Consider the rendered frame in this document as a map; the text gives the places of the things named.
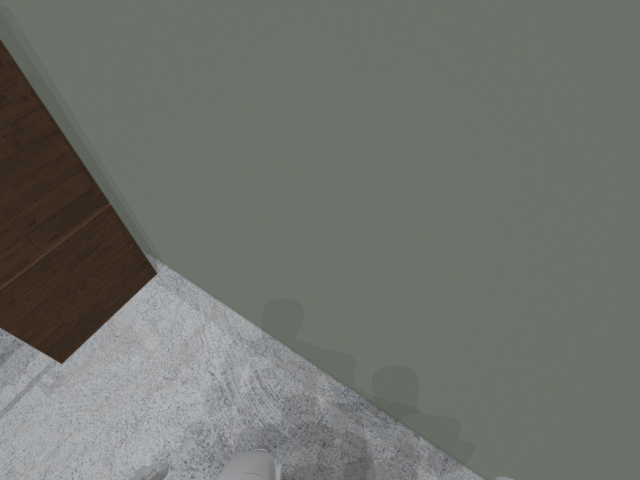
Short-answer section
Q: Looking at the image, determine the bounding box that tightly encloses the cupboard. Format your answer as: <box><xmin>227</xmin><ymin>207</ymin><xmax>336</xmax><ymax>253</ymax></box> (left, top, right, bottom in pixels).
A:
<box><xmin>0</xmin><ymin>40</ymin><xmax>157</xmax><ymax>364</ymax></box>

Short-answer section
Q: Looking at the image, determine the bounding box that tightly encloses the robot left thigh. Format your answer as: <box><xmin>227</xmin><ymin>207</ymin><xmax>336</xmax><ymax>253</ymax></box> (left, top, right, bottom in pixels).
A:
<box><xmin>215</xmin><ymin>451</ymin><xmax>283</xmax><ymax>480</ymax></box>

